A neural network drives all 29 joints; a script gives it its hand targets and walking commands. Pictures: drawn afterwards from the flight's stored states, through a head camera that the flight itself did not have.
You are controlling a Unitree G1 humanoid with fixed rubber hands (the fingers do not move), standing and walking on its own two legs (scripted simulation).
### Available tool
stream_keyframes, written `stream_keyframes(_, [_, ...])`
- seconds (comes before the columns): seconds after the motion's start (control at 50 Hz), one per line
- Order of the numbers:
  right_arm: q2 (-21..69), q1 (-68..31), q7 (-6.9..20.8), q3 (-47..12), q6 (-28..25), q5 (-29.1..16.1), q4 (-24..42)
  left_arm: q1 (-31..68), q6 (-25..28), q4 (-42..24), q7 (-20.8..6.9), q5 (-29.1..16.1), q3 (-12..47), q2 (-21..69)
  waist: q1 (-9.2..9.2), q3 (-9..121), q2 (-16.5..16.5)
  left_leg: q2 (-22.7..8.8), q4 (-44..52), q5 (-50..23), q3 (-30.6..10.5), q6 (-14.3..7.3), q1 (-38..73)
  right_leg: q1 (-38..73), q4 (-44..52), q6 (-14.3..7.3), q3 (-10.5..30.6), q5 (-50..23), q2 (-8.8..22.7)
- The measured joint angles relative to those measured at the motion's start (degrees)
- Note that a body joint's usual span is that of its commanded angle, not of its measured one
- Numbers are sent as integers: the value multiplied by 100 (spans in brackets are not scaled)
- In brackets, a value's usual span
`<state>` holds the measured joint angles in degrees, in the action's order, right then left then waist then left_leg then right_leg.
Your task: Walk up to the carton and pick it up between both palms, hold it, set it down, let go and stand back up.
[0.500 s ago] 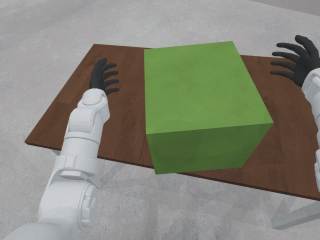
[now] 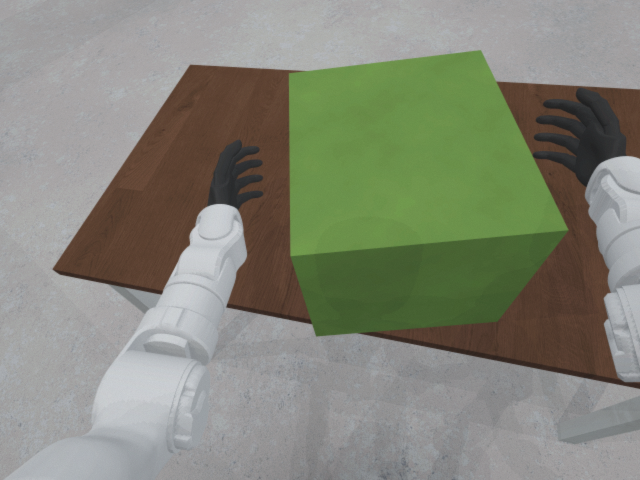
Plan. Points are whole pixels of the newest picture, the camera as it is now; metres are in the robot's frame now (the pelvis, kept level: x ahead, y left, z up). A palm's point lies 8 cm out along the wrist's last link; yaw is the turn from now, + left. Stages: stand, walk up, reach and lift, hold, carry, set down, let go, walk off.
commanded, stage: reach and lift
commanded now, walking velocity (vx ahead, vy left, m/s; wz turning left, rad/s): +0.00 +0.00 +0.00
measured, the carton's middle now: (394, 199) +0.50 +0.02 +0.00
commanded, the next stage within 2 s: none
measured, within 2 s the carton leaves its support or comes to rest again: neither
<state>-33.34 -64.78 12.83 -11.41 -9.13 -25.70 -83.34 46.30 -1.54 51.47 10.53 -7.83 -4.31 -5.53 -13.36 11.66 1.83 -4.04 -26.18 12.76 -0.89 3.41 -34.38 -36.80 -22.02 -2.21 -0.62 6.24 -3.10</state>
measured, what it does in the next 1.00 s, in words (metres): stands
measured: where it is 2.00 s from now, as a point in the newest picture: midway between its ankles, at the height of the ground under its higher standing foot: outside the picture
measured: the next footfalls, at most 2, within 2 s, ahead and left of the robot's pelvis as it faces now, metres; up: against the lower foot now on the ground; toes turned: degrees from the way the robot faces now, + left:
none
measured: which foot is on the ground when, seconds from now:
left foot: down 0.00-1.00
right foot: down 0.00-1.00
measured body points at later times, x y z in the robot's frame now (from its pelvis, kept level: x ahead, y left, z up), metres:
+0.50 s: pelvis +0.00 -0.01 +0.00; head +0.10 -0.04 +0.43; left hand +0.42 +0.20 +0.07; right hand +0.53 -0.17 +0.09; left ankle -0.03 +0.15 -0.73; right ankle +0.02 -0.09 -0.73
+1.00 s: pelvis +0.00 -0.01 +0.00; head +0.09 -0.03 +0.44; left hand +0.42 +0.20 +0.07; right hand +0.52 -0.16 +0.09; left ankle -0.03 +0.15 -0.73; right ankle +0.02 -0.09 -0.73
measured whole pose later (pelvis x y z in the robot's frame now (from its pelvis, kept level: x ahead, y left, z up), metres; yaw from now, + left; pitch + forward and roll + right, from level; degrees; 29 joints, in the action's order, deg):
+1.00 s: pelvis +0.00 -0.01 +0.00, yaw +0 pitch +22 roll +0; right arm -24.4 -64.9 7.0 -5.8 -11.9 -17.0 -84.5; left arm 49.0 8.3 60.6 12.6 -2.8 -10.9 -0.6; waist -12.2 13.0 1.7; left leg -4.4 -25.0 11.9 -0.5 3.8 -35.3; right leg -38.2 -21.6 -2.7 -0.4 5.7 -3.5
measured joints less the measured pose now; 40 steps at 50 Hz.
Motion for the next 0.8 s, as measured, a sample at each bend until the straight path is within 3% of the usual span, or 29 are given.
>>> stream_keyframes(0.18, [41,-12,-83,-213,-353,-132,-104,-56,526,234,-19,-43,20,83,-91,99,-19,-49,-190,88,35,19,-353,-359,-151,-8,34,43,-49])
stream_keyframes(0.32, [150,-114,-168,-317,-426,-129,-174,-9,638,306,-68,53,-35,203,-110,97,33,-54,-172,69,43,24,-394,-417,-161,-14,39,37,-54])
stream_keyframes(0.8, [880,-11,-575,460,-295,777,-115,260,940,847,136,473,-619,454,123,97,-14,-28,122,-92,35,43,-94,-174,-21,-51,23,-27,-28])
